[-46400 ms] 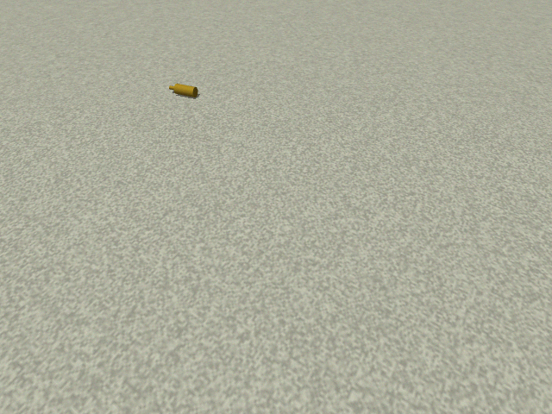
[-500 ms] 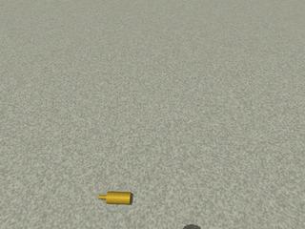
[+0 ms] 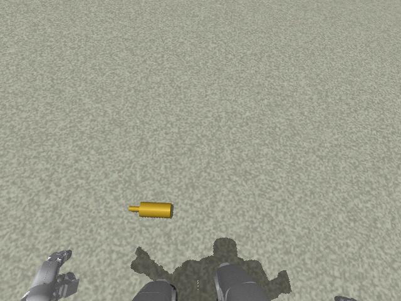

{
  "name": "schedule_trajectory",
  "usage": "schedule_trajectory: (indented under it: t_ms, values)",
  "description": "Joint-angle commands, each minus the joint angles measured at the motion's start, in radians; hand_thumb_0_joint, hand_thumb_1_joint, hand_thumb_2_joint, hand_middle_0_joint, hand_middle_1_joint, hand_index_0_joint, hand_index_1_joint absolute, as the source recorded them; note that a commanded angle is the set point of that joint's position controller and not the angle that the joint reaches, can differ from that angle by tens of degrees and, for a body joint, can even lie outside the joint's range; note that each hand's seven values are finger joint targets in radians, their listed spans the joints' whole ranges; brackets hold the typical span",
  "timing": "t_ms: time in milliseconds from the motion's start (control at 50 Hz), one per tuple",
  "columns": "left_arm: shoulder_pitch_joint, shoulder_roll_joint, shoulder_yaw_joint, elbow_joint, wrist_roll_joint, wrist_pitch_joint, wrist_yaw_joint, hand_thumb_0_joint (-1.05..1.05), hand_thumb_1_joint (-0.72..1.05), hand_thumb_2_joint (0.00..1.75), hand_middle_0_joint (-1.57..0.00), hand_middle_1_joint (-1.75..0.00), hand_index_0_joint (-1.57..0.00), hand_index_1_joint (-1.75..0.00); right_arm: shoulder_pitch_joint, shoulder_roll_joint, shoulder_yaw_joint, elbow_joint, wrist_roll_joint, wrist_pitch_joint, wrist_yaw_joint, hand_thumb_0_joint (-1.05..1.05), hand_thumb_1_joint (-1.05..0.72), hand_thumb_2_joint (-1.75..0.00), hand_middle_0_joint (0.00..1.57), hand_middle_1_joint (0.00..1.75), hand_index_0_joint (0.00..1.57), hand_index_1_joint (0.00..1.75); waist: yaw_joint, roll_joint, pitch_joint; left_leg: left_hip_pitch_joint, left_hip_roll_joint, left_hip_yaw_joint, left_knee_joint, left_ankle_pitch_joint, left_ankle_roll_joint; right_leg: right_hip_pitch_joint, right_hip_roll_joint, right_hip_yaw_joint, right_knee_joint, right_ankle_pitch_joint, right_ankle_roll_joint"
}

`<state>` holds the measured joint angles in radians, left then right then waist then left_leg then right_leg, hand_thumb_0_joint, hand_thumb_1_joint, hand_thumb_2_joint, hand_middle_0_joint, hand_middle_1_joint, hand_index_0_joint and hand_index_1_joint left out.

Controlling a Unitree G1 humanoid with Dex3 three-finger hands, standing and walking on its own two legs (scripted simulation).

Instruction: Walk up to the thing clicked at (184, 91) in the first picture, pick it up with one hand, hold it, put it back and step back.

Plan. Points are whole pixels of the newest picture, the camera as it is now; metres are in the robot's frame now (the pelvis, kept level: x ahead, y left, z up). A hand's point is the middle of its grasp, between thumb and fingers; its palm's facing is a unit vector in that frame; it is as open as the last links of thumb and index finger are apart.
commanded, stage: step back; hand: left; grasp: from above
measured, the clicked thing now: (150, 209) +0.49 +0.19 -0.73
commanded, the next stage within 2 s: none
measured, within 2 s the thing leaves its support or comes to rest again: neither
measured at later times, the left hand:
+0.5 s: hand out of the picture -0.03 +0.25 -0.14, palm faces -0.08 -0.91 -0.40, open 7.4 cm
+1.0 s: hand out of the picture -0.14 +0.26 -0.15, palm faces -0.08 -0.92 -0.38, open 7.4 cm
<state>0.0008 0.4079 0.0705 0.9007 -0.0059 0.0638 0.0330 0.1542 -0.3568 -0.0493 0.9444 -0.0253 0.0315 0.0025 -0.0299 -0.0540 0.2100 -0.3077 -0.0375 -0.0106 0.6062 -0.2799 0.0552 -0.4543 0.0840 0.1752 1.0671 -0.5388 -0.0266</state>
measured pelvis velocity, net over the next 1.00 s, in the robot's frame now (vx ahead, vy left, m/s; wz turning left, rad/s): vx -0.27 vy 0.00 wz -0.09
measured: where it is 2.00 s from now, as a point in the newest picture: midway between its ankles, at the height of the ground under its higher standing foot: outside the picture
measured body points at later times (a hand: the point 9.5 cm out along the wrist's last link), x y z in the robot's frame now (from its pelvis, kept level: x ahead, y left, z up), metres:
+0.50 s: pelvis -0.12 -0.01 +0.00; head -0.08 -0.03 +0.45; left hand -0.02 +0.30 -0.11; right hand -0.03 -0.33 -0.12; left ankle -0.07 +0.11 -0.67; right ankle -0.12 -0.12 -0.73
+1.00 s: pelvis -0.27 +0.00 +0.00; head -0.21 +0.01 +0.44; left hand -0.14 +0.31 -0.13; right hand -0.17 -0.32 -0.10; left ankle -0.19 +0.12 -0.73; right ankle -0.33 -0.14 -0.68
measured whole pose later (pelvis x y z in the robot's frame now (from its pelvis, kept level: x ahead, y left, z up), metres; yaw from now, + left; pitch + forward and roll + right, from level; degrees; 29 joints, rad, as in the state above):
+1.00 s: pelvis -0.27 +0.00 +0.00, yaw -5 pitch -2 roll -1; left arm 0.16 0.40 0.09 0.81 0.01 0.07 0.01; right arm 0.11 -0.36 -0.03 0.81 -0.03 0.01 -0.02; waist 0.00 -0.02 0.18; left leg -0.37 0.04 0.00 0.60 -0.20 0.01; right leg -0.34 0.05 0.12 0.99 -0.52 0.02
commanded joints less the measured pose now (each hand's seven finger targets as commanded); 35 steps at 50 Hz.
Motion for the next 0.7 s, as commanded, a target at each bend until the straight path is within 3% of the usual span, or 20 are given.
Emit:
schedule_trajectory:
  t_ms: [0,40,100,180,260,300,320,340,360,380,400,420,440,520,540,580,620,640,660,680]
  values:
    - [0.137,0.166,0.045,-0.043,0.011,-0.012,0.011,0.00,0.90,0.90,-0.20,-0.30,-0.20,-0.30,-0.012,-0.233,-0.063,-0.110,0.001,-0.031,-0.040,0.00,-0.90,-0.90,0.20,0.30,0.20,0.30,0.032,0.162,-0.316,0.334,0.262,-0.239,-0.131,0.665,0.116,-0.050,-0.011,0.010,0.106,0.034,0.032]
    - [0.106,0.157,0.046,-0.068,0.012,-0.016,0.010,0.00,0.90,0.90,-0.20,-0.30,-0.20,-0.30,0.021,-0.232,-0.067,-0.112,0.002,-0.028,-0.044,0.00,-0.90,-0.90,0.20,0.30,0.20,0.30,0.000,0.152,-0.275,0.337,0.282,-0.236,-0.130,0.676,0.150,-0.058,-0.015,-0.001,0.039,0.015,0.048]
    - [0.109,0.158,0.052,-0.084,0.014,-0.017,0.005,0.00,0.90,0.90,-0.20,-0.30,-0.20,-0.30,0.036,-0.256,-0.072,-0.124,0.003,-0.027,-0.044,0.00,-0.90,-0.90,0.20,0.30,0.20,0.30,-0.020,0.167,-0.257,0.311,0.309,-0.245,-0.143,0.636,0.172,-0.023,-0.022,-0.023,-0.045,0.012,0.048]
    - [0.165,0.147,0.058,-0.083,0.018,-0.022,-0.006,0.00,0.90,0.90,-0.20,-0.30,-0.20,-0.30,0.010,-0.262,-0.071,-0.146,0.003,-0.028,-0.041,0.00,-0.90,-0.90,0.20,0.30,0.20,0.30,-0.011,0.167,-0.294,0.291,0.340,-0.264,-0.152,0.512,0.198,0.030,-0.045,-0.060,-0.129,0.021,0.035]
    - [0.260,0.147,0.067,-0.063,0.022,-0.023,-0.025,0.00,0.90,0.90,-0.20,-0.30,-0.20,-0.30,-0.053,-0.288,-0.072,-0.163,0.002,-0.023,-0.035,0.00,-0.90,-0.90,0.20,0.30,0.20,0.30,0.028,0.185,-0.307,0.144,0.325,-0.237,-0.185,0.246,0.157,0.172,-0.084,-0.126,-0.323,0.073,0.006]
    - [0.344,0.133,0.071,-0.032,0.024,-0.029,-0.031,0.00,0.90,0.90,-0.20,-0.30,-0.20,-0.30,-0.084,-0.286,-0.068,-0.164,0.007,-0.016,-0.029,0.00,-0.90,-0.90,0.20,0.30,0.20,0.30,0.069,0.184,-0.302,0.047,0.283,-0.187,-0.146,0.178,0.100,0.298,-0.082,-0.166,-0.539,0.224,-0.019]
    - [0.352,0.150,0.076,-0.031,0.034,-0.035,-0.030,0.00,0.90,0.90,-0.20,-0.30,-0.20,-0.30,-0.077,-0.266,-0.061,-0.158,0.014,-0.012,-0.026,0.00,-0.90,-0.90,0.20,0.30,0.20,0.30,0.066,0.143,-0.287,-0.034,0.245,-0.164,-0.121,0.102,0.052,0.339,-0.096,-0.122,-0.585,0.260,-0.038]
    - [0.325,0.203,0.087,-0.055,0.048,-0.039,-0.029,0.00,0.90,0.90,-0.20,-0.30,-0.20,-0.30,-0.066,-0.233,-0.052,-0.166,0.020,-0.012,-0.024,0.00,-0.90,-0.90,0.20,0.30,0.20,0.30,0.049,-0.017,-0.242,-0.153,0.150,-0.101,-0.006,-0.045,-0.008,0.315,-0.224,0.092,-0.680,0.187,-0.097]
    - [0.251,0.289,0.106,-0.093,0.039,-0.039,-0.033,0.00,0.90,0.90,-0.20,-0.30,-0.20,-0.30,-0.102,-0.203,-0.050,-0.170,0.025,-0.010,-0.025,0.00,-0.90,-0.90,0.20,0.30,0.20,0.30,0.075,-0.213,-0.166,-0.174,-0.038,0.003,0.253,-0.244,-0.057,0.135,-0.417,0.320,-0.810,0.158,-0.233]
    - [0.171,0.314,0.105,-0.144,0.051,-0.044,-0.029,0.00,0.90,0.90,-0.20,-0.30,-0.20,-0.30,-0.092,-0.225,-0.060,-0.158,0.017,-0.004,-0.029,0.00,-0.90,-0.90,0.20,0.30,0.20,0.30,0.068,-0.204,-0.109,-0.120,-0.044,-0.096,0.460,-0.322,-0.069,-0.034,-0.501,0.394,-0.833,0.204,-0.302]
    - [0.119,0.270,0.096,-0.163,0.043,-0.049,-0.023,0.00,0.90,0.90,-0.20,-0.30,-0.20,-0.30,-0.059,-0.235,-0.061,-0.145,0.019,-0.002,-0.026,0.00,-0.90,-0.90,0.20,0.30,0.20,0.30,0.043,-0.120,-0.097,-0.098,-0.056,-0.149,0.552,-0.259,-0.065,-0.052,-0.445,0.290,-0.803,0.286,-0.277]
    - [0.061,0.230,0.081,-0.171,0.042,-0.053,-0.015,0.00,0.90,0.90,-0.20,-0.30,-0.20,-0.30,-0.006,-0.220,-0.059,-0.127,0.024,-0.004,-0.024,0.00,-0.90,-0.90,0.20,0.30,0.20,0.30,0.006,-0.070,-0.104,-0.115,-0.085,-0.163,0.586,-0.204,-0.061,0.002,-0.365,0.152,-0.752,0.431,-0.232]
    - [0.036,0.206,0.077,-0.177,0.045,-0.054,-0.009,0.00,0.90,0.90,-0.20,-0.30,-0.20,-0.30,0.024,-0.217,-0.055,-0.117,0.030,-0.008,-0.025,0.00,-0.90,-0.90,0.20,0.30,0.20,0.30,-0.016,-0.067,-0.121,-0.132,-0.094,-0.150,0.591,-0.176,-0.059,0.064,-0.316,0.064,-0.711,0.540,-0.187]
    - [0.135,0.181,0.070,-0.187,0.048,-0.049,-0.006,0.00,0.90,0.90,-0.20,-0.30,-0.20,-0.30,0.019,-0.213,-0.040,-0.135,0.025,-0.018,-0.031,0.00,-0.90,-0.90,0.20,0.30,0.20,0.30,0.057,-0.077,-0.198,-0.168,-0.064,-0.085,0.423,-0.246,-0.077,0.309,-0.310,0.017,-0.614,0.675,-0.188]
    - [0.166,0.183,0.070,-0.190,0.050,-0.048,-0.002,0.00,0.90,0.90,-0.20,-0.30,-0.20,-0.30,0.007,-0.203,-0.037,-0.149,0.024,-0.020,-0.033,0.00,-0.90,-0.90,0.20,0.30,0.20,0.30,0.072,-0.104,-0.216,-0.194,-0.038,-0.077,0.322,-0.257,-0.077,0.399,-0.327,0.043,-0.591,0.727,-0.193]
    - [0.182,0.198,0.069,-0.192,0.044,-0.040,-0.001,0.00,0.90,0.90,-0.20,-0.30,-0.20,-0.30,0.017,-0.197,-0.038,-0.152,0.016,-0.025,-0.033,0.00,-0.90,-0.90,0.20,0.30,0.20,0.30,0.077,-0.130,-0.242,-0.137,0.002,-0.047,0.144,-0.244,-0.065,0.434,-0.337,0.042,-0.546,0.779,-0.185]
    - [0.160,0.209,0.064,-0.202,0.030,-0.029,-0.007,0.00,0.90,0.90,-0.20,-0.30,-0.20,-0.30,0.085,-0.188,-0.043,-0.125,0.011,-0.033,-0.031,0.00,-0.90,-0.90,0.20,0.30,0.20,0.30,0.044,-0.129,-0.268,-0.021,0.003,0.006,-0.082,-0.096,-0.050,0.407,-0.312,0.011,-0.471,0.788,-0.157]
    - [0.151,0.206,0.060,-0.208,0.022,-0.022,-0.012,0.00,0.90,0.90,-0.20,-0.30,-0.20,-0.30,0.119,-0.190,-0.051,-0.111,0.006,-0.038,-0.030,0.00,-0.90,-0.90,0.20,0.30,0.20,0.30,0.023,-0.095,-0.274,0.070,0.010,0.019,-0.236,0.083,-0.044,0.347,-0.292,-0.014,-0.433,0.735,-0.124]
    - [0.172,0.171,0.049,-0.216,0.018,-0.016,-0.016,0.00,0.90,0.90,-0.20,-0.30,-0.20,-0.30,0.111,-0.233,-0.064,-0.117,-0.005,-0.044,-0.032,0.00,-0.90,-0.90,0.20,0.30,0.20,0.30,0.034,-0.020,-0.281,0.159,0.095,-0.105,-0.250,0.190,-0.018,0.224,-0.238,-0.033,-0.392,0.577,-0.066]
    - [0.186,0.133,0.043,-0.226,0.013,-0.016,-0.020,0.00,0.90,0.90,-0.20,-0.30,-0.20,-0.30,0.088,-0.332,-0.086,-0.132,-0.013,-0.046,-0.029,0.00,-0.90,-0.90,0.20,0.30,0.20,0.30,0.046,0.213,-0.275,0.224,0.321,-0.407,-0.252,0.331,0.072,0.024,-0.094,-0.122,-0.244,0.271,-0.007]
